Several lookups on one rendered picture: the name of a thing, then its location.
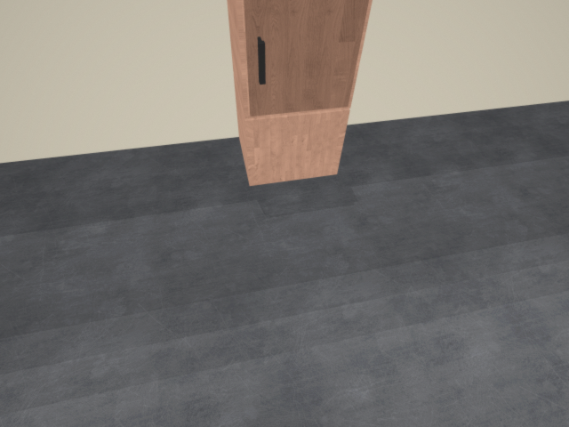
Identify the handle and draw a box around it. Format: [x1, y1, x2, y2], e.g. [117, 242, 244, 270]
[258, 36, 266, 85]

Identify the cupboard door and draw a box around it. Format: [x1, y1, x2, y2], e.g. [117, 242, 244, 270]
[244, 0, 369, 117]

